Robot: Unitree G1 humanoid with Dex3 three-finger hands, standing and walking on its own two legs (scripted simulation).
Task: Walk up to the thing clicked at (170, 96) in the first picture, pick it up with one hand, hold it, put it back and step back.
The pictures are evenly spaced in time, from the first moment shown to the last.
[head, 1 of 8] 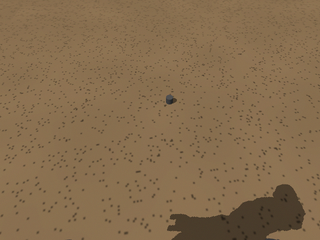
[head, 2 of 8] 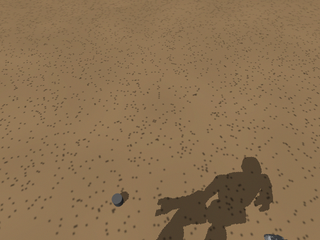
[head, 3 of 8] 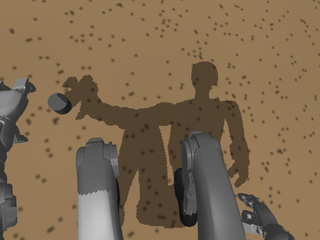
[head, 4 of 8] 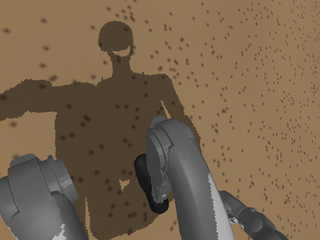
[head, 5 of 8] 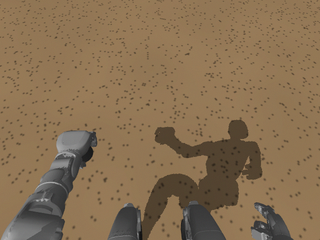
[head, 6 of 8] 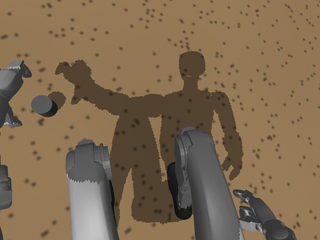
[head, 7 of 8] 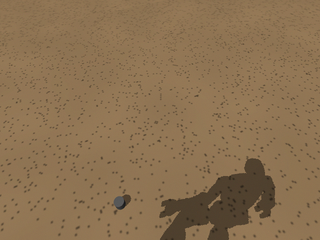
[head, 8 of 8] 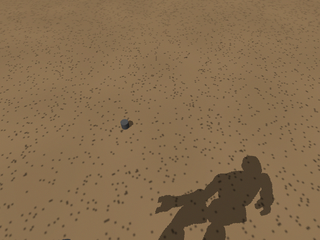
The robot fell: no
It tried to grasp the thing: yes
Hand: left
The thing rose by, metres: 0.71
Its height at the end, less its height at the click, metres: +0.00
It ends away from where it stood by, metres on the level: 0.01
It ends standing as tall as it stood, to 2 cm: yes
